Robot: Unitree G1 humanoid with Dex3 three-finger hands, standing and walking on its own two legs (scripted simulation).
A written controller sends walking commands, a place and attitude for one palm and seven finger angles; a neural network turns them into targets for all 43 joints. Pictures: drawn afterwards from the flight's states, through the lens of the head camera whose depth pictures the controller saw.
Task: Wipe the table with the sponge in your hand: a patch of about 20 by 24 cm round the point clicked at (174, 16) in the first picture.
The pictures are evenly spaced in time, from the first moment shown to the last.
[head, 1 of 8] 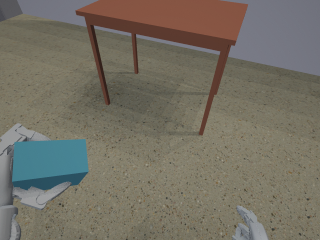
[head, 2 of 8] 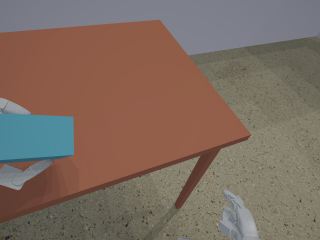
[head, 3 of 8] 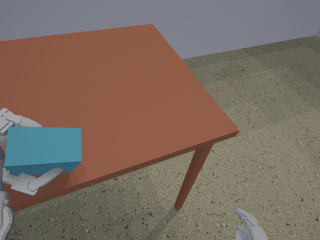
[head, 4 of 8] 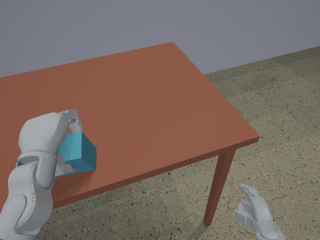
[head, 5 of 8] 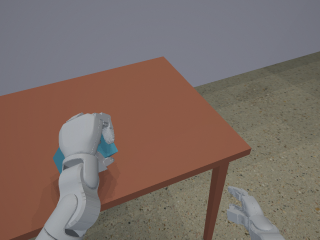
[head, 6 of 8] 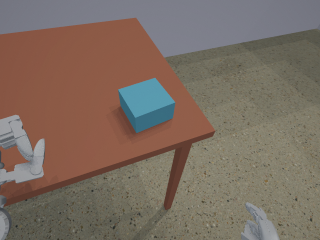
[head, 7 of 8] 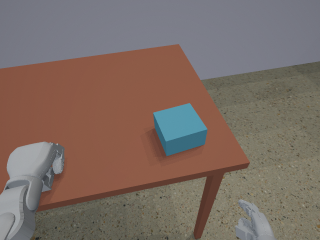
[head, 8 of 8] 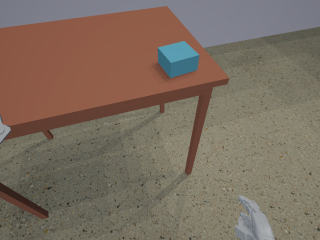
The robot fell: no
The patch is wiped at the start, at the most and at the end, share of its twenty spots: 0.00 0.45 0.45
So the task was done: no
